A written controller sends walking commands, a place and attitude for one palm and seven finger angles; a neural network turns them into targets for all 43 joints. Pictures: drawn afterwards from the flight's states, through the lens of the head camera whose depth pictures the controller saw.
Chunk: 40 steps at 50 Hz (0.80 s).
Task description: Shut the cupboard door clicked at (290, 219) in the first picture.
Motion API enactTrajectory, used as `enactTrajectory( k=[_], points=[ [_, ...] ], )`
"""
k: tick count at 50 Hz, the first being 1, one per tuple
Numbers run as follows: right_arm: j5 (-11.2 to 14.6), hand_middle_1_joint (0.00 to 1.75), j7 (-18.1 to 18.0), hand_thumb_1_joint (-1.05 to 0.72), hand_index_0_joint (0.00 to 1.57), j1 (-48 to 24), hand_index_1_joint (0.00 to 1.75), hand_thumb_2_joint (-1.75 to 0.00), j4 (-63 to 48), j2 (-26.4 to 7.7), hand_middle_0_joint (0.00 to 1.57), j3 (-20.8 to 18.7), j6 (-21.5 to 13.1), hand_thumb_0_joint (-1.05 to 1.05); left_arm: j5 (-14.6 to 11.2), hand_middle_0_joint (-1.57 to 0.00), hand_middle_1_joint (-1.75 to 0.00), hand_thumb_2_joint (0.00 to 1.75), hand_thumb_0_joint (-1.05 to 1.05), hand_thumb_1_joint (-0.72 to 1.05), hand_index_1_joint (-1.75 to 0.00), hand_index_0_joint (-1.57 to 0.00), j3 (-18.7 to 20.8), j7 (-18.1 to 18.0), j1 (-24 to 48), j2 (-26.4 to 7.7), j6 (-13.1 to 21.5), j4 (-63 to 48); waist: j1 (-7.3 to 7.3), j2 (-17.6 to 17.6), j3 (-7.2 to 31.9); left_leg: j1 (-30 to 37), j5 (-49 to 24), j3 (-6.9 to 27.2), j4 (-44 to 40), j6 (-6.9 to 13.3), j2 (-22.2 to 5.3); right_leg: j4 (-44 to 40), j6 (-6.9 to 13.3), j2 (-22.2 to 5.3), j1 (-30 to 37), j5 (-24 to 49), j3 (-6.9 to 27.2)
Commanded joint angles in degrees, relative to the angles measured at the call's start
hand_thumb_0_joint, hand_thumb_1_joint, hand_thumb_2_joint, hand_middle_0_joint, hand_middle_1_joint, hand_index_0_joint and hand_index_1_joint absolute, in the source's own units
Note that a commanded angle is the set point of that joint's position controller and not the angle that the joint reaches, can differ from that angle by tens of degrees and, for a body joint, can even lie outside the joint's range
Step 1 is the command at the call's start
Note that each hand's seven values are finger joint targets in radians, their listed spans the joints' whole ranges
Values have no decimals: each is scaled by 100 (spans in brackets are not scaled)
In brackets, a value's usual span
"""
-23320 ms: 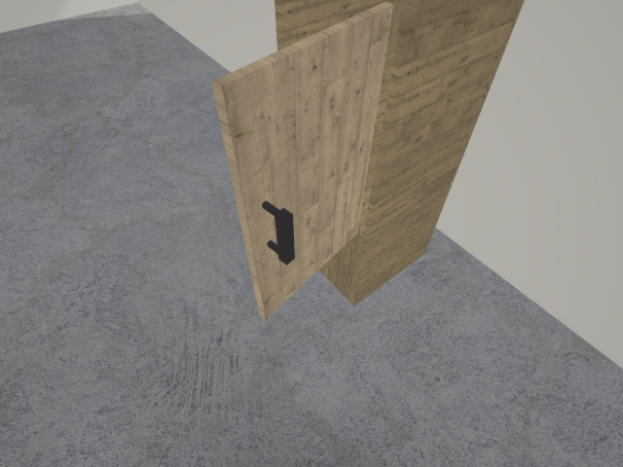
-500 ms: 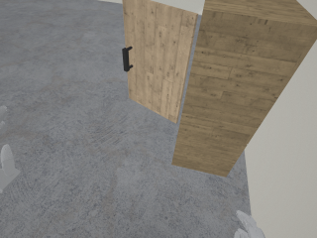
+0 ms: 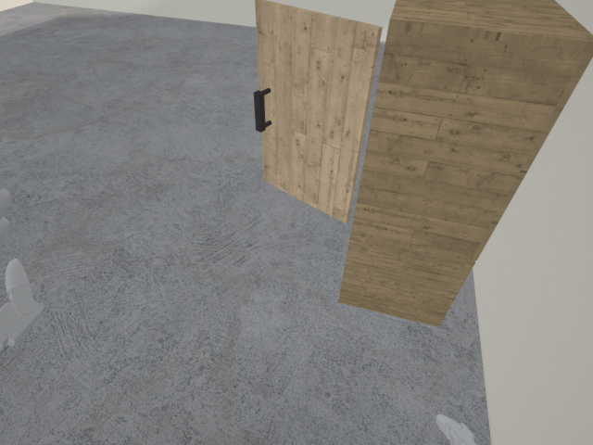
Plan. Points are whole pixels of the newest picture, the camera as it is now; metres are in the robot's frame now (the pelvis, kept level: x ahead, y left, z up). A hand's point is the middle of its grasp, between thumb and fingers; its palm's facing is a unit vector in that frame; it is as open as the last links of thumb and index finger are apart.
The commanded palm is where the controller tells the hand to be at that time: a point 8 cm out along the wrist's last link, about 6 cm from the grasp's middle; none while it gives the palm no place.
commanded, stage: stop stepping back and stand still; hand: left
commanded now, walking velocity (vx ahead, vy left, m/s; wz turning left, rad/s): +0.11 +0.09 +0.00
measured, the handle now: (264, 109) +1.05 +0.16 -0.03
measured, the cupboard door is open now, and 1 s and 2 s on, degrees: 67 67 67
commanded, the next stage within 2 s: let the arm hang, fingers relaxed in 0.76 s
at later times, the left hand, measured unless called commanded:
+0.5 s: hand (39, 281) +0.23 +0.30 +0.17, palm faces +0.45 -0.78 -0.44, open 7.4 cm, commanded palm +0.17 +0.33 +0.18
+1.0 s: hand (92, 382) +0.21 +0.30 -0.02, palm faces +0.12 -0.89 -0.43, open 7.4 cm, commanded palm none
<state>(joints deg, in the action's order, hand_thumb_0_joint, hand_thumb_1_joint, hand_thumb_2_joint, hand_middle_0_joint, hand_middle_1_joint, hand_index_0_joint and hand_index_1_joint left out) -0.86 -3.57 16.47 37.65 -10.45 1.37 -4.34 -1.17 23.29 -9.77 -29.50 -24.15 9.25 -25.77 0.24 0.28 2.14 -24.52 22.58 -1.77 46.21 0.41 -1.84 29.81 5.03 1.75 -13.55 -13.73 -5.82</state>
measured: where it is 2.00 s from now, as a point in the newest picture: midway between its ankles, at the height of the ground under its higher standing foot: outside the picture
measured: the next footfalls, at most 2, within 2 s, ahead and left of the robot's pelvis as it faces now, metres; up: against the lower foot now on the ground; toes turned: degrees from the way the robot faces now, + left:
left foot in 0.22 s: +0.08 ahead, +0.15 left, +0.00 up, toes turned +6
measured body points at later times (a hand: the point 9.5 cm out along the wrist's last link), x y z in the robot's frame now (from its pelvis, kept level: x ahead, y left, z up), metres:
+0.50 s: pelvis +0.03 +0.03 +0.00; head +0.03 +0.04 +0.45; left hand +0.20 +0.33 +0.19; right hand +0.19 -0.19 -0.08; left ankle +0.05 +0.15 -0.73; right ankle +0.02 -0.08 -0.73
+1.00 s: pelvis +0.01 +0.05 +0.00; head +0.00 +0.02 +0.45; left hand +0.20 +0.34 +0.01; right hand +0.17 -0.21 -0.11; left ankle +0.05 +0.15 -0.73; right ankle +0.02 -0.08 -0.73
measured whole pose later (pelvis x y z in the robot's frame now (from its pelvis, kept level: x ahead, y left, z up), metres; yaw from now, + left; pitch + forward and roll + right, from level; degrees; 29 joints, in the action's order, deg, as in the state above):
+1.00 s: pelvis +0.01 +0.05 +0.00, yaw +1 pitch +0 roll -1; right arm -0.4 0.9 8.7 44.6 -18.4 0.0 -1.9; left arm 1.0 6.1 -1.0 -16.5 -19.2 0.3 16.7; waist 0.2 4.5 2.2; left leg -19.5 14.4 -5.1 33.4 1.9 -1.5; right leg 32.1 -0.7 -2.3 -16.4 -16.1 -4.3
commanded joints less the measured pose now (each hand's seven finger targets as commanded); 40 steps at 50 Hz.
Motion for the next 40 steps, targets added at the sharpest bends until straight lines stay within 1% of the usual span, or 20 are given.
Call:
enactTrajectory(
  k=[1,3,4,6,8,9,10,11,12,13,14,16,18,19,21,24,28,29,32,40],
  points=[
    [-7,30,-75,-90,20,-568,30,-90,-821,-780,20,-385,-259,0,0,-20,-30,90,0,90,-30,-20,576,-145,553,-897,347,-664,-158,-572,-94,-746,-138,166,996,-91,-203,-1787,687,-1905,-218,-2050,2344],
    [-1,30,-131,-90,20,-821,30,-90,-844,-764,20,-336,-225,0,-8,-20,-30,90,0,90,-30,-20,504,-112,693,-921,391,-749,-127,-638,-445,-310,-397,-106,404,-73,-194,-1965,495,-1710,-864,-2201,1788],
    [8,30,-177,-90,20,-914,30,-90,-860,-799,20,-357,-253,0,-2,-20,-30,90,0,90,-30,-20,501,-120,834,-972,409,-892,-99,-623,-476,-78,-335,-129,3,-39,-232,-1917,454,-1725,-943,-2219,1663],
    [-9,30,-223,-90,20,-909,30,-90,-874,-734,20,-330,-313,0,28,-20,-30,90,0,90,-30,-20,510,-163,789,-991,438,-1004,-39,-566,-386,555,-408,-348,-657,23,-106,-1841,381,-1627,-1087,-2418,1574],
    [-12,30,-261,-90,20,-837,30,-90,-905,-732,20,-334,-381,0,13,-20,-30,90,0,90,-30,-20,577,-212,706,-1012,459,-1141,-34,-304,-218,991,-502,-505,-1450,46,36,-1528,240,-1376,-819,-2196,1400],
    [22,30,-284,-90,20,-796,30,-90,-923,-788,20,-370,-411,0,-5,-20,-30,90,0,90,-30,-20,622,-221,698,-1056,473,-1266,-64,-100,-155,1212,-456,-372,-1836,80,-37,-1216,121,-1272,-738,-1884,1292],
    [25,30,-282,-90,20,-765,30,-90,-967,-854,20,-383,-420,0,-8,-20,-30,90,0,90,-30,-20,640,-220,716,-1056,505,-1404,-78,261,-83,1279,-243,13,-2218,187,-248,-750,-51,-1056,-620,-1579,1188],
    [42,30,-286,-90,20,-802,30,-90,-1036,-949,20,-423,-427,0,-23,-20,-30,90,0,90,-30,-20,708,-223,620,-1038,525,-1491,-45,758,27,1342,-584,604,-2477,356,-650,-185,-255,-665,-507,-937,926],
    [76,30,-262,-90,20,-824,30,-90,-1042,-967,20,-408,-426,0,-31,-20,-30,90,0,90,-30,-20,785,-223,510,-1055,535,-1439,-16,1050,157,1267,-786,1060,-2620,456,-976,156,-410,-383,-432,-505,670],
    [65,30,-238,-90,20,-819,30,-90,-971,-869,20,-348,-416,0,-24,-20,-30,90,0,90,-30,-20,838,-193,401,-1038,524,-1303,-55,1284,128,860,-218,1215,-2951,448,-1108,244,-496,-278,-173,-601,461],
    [57,30,-234,-90,20,-849,30,-90,-971,-857,20,-328,-448,0,1,-20,-30,90,0,90,-30,-20,878,-164,410,-1055,504,-1293,-43,1352,-53,469,34,1158,-3077,434,-1104,237,-528,-280,63,-456,398],
    [86,30,-190,-90,20,-823,30,-90,-980,-848,20,-308,-482,0,23,-20,-30,90,0,90,-30,-20,724,-144,412,-873,494,-1175,-55,847,-177,179,-252,815,-2840,328,-924,-130,-519,-309,421,-38,436],
    [121,30,-135,-90,20,-774,30,-90,-1004,-852,20,-341,-488,0,-24,-20,-30,90,0,90,-30,-20,678,-134,260,-822,473,-1084,-68,360,138,420,-1031,351,-2302,165,-588,-363,-429,-462,592,691,714],
    [114,30,-118,-90,20,-754,30,-90,-995,-852,20,-352,-482,0,-37,-20,-30,90,0,90,-30,-20,678,-128,159,-834,457,-1058,-90,281,294,558,-1346,186,-2057,81,-462,-429,-361,-614,616,1046,875],
    [119,30,-85,-90,20,-738,30,-90,-1008,-796,20,-335,-432,0,-80,-20,-30,90,0,90,-30,-20,658,-129,88,-834,430,-1086,-116,35,536,833,-1771,60,-1811,1,-371,-427,-298,-775,603,1629,992],
    [114,30,-99,-90,20,-799,30,-90,-1040,-778,20,-314,-344,0,-100,-20,-30,90,0,90,-30,-20,787,-139,5,-980,390,-1185,-115,154,725,1059,-2358,74,-1851,-19,-413,-274,-338,-742,666,2181,833],
    [120,30,-127,-90,20,-843,30,-90,-1125,-733,20,-270,-232,0,-126,-20,-30,90,0,90,-30,-20,817,-114,-9,-997,395,-1340,-93,389,702,1125,-2865,144,-2037,6,-535,-146,-435,-544,713,2124,584],
    [121,30,-137,-90,20,-878,30,-90,-1128,-734,20,-268,-233,0,-128,-20,-30,90,0,90,-30,-20,909,-112,-60,-1097,379,-1303,-81,497,664,1115,-2808,117,-2063,-3,-531,-180,-437,-554,682,2086,574],
    [135,30,-130,-90,20,-843,30,-90,-1149,-719,20,-258,-196,0,-143,-20,-30,90,0,90,-30,-20,774,-99,-49,-933,372,-1254,-94,488,573,1026,-2633,110,-2108,-17,-523,-244,-443,-529,688,1964,587],
    [136,30,-165,-90,20,-906,30,-90,-1175,-749,20,-274,-206,0,-129,-20,-30,90,0,90,-30,-20,628,-98,53,-800,332,-1131,-77,384,270,745,-1379,168,-2413,6,-479,-599,-468,-519,494,982,664]
  ],
)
